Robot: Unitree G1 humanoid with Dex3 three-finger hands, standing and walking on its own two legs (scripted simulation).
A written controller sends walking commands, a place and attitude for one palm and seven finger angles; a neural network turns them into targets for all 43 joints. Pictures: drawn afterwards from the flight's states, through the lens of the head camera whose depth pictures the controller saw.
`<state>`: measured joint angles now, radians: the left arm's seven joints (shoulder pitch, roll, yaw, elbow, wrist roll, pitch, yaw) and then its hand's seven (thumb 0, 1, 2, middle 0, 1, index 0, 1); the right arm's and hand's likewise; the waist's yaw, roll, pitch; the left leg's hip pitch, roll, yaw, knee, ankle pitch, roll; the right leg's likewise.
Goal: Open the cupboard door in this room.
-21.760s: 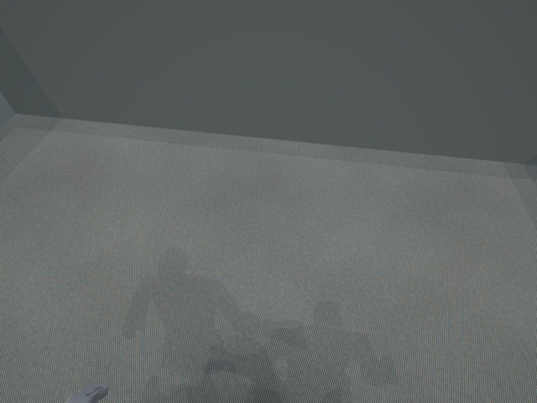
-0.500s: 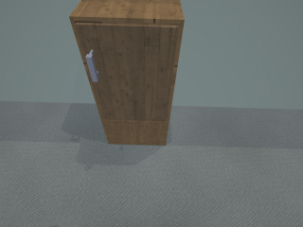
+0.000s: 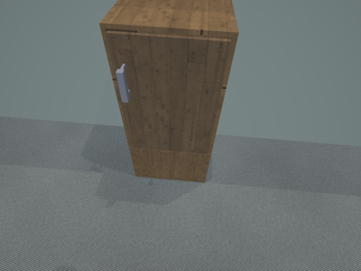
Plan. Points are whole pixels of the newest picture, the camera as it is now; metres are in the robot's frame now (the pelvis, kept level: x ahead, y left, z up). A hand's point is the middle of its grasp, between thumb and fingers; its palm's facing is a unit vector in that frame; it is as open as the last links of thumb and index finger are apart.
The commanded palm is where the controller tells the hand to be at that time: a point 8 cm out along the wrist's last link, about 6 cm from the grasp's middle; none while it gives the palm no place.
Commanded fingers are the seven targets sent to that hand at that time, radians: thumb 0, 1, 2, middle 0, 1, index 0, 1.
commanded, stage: shuffle to correct the standing spot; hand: left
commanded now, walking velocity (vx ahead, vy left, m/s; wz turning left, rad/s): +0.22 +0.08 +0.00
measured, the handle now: (124, 83) +0.72 +0.27 -0.01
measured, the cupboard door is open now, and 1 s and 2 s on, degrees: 0 0 0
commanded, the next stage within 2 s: come to a stop and stand still in 0.60 s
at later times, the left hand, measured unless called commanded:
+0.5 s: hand (118, 267) +0.16 +0.17 -0.15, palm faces +0.07 -0.97 -0.24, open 7.2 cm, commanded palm none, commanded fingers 0.00 0.90 0.90 -0.20 -0.30 -0.20 -0.30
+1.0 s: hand (119, 251) +0.20 +0.18 -0.17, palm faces +0.03 -0.98 -0.19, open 7.3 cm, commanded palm none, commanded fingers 0.00 0.90 0.90 -0.20 -0.30 -0.20 -0.30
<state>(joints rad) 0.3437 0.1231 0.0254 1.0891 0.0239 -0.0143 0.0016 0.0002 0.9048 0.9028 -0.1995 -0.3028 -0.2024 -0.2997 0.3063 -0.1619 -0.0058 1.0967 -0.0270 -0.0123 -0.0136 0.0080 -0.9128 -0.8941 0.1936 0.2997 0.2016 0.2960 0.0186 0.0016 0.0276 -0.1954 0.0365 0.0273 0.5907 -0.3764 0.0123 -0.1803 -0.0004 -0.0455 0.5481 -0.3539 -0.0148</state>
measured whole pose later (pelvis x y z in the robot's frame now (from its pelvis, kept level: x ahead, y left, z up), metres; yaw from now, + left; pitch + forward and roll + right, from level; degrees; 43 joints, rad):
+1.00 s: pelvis +0.20 +0.01 +0.00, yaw +0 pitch -1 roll +2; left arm 0.29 0.14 0.00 1.07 0.03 0.00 0.03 0.01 0.92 0.90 -0.20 -0.30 -0.20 -0.30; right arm 0.17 -0.15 -0.03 1.03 -0.01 0.01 -0.02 -0.01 -0.94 -0.89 0.20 0.30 0.21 0.30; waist 0.02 -0.02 0.05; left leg -0.27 0.02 0.10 0.51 -0.23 -0.01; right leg -0.27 -0.04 -0.05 0.60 -0.31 -0.02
